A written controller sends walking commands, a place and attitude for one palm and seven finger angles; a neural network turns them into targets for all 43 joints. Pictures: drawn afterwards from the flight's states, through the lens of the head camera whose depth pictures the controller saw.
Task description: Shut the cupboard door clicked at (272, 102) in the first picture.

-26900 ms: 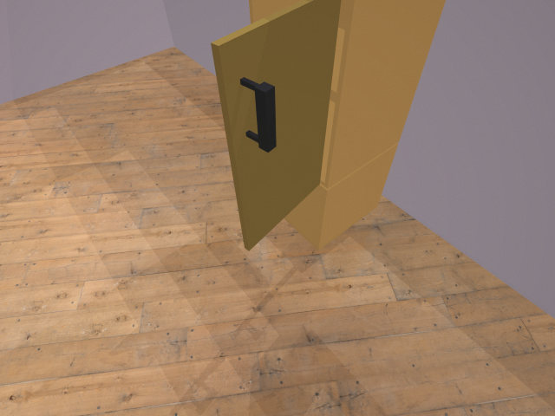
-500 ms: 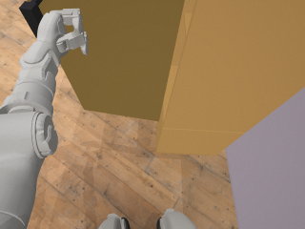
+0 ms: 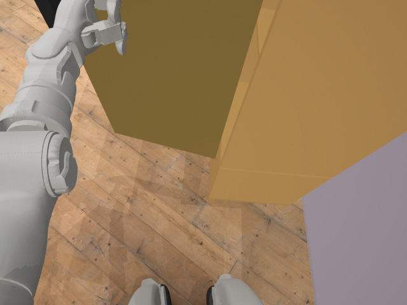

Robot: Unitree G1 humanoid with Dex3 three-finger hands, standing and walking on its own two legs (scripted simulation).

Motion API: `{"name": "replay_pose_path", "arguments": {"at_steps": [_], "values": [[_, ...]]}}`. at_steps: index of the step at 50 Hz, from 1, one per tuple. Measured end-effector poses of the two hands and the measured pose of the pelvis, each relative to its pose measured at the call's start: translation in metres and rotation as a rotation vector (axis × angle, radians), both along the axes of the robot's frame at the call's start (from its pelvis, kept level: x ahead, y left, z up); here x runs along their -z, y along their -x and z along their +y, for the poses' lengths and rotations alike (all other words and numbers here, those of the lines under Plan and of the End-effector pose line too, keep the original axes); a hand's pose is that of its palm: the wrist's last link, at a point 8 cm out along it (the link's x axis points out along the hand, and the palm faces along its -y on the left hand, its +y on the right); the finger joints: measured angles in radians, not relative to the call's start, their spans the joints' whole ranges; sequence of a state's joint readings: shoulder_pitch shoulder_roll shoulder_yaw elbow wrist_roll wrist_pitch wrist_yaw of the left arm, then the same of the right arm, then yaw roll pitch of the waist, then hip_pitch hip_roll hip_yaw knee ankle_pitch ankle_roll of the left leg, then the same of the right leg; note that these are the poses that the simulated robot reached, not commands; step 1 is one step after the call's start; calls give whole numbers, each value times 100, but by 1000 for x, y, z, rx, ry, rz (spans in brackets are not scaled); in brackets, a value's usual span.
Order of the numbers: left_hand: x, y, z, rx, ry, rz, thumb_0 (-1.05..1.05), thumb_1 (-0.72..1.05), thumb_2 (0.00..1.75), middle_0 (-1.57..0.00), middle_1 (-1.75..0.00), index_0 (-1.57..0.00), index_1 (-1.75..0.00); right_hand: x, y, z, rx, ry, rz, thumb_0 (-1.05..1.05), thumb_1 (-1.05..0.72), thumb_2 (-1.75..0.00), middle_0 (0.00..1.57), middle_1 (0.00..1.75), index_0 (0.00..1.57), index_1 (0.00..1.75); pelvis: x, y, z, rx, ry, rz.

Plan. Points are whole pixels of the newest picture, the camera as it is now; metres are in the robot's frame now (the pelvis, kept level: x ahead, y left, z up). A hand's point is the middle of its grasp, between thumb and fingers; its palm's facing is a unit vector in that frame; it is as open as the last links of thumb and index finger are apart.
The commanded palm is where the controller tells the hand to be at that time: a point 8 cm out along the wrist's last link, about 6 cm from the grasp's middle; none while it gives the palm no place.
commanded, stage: pull the fist back off the door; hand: left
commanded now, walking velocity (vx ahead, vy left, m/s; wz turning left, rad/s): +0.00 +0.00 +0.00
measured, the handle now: (66, 15) +0.61 +0.15 +0.15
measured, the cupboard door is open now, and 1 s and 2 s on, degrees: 80 72 72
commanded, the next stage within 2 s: draw the hand back to the body in 0.94 s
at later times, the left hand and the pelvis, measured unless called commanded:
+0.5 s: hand (140, 26) +0.57 +0.03 +0.16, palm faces -0.02 -1.00 +0.00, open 3.1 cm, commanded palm +0.53 +0.09 +0.16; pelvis +0.01 -0.01 +0.01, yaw -2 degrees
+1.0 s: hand (129, 68) +0.47 +0.05 +0.16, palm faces -0.03 -1.00 -0.01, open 3.1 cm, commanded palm +0.46 +0.10 +0.16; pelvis +0.01 -0.02 +0.03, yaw +0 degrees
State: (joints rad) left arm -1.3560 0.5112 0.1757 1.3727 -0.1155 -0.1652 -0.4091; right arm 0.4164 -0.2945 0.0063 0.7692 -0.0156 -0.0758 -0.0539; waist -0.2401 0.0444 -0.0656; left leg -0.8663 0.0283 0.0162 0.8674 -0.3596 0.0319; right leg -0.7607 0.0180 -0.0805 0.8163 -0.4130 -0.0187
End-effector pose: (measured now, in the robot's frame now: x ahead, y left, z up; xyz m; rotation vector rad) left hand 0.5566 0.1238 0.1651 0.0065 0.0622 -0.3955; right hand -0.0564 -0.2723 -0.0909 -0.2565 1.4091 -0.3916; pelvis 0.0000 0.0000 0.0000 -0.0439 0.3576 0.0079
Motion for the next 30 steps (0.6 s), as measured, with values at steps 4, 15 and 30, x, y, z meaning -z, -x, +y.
{"name": "replay_pose_path", "arguments": {"at_steps": [4,15,30], "values": [[0,-1,-6,4,-1,-5,2,94,99,-130,-150,-130,-150,2,-3,-3,-12,8,-4,1,-90,-89,21,30,21,30,2,3,0,-4,0,7],[4,-8,-33,-421,-24,-49,1,86,95,-130,-150,-130,-150,9,15,21,-31,-135,-3,0,-90,-89,20,30,20,29,8,7,-6,-1,0,49],[8,20,-34,-370,3,-45,1,91,91,-130,-150,-130,-150,-4,34,23,81,-195,36,1,-90,-89,21,30,20,29,-17,-15,-17,47,-25,-49]]}}
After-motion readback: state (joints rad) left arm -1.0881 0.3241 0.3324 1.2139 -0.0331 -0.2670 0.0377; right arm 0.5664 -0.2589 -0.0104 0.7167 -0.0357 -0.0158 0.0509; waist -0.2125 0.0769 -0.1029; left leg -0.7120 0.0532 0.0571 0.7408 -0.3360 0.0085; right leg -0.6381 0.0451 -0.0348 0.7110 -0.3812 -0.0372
